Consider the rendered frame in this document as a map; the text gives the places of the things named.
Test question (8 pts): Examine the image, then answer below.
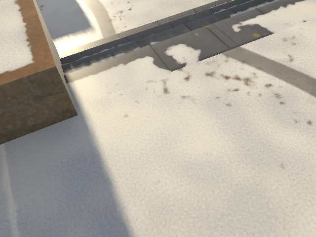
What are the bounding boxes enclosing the stairs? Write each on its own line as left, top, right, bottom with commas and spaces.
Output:
58, 0, 279, 75

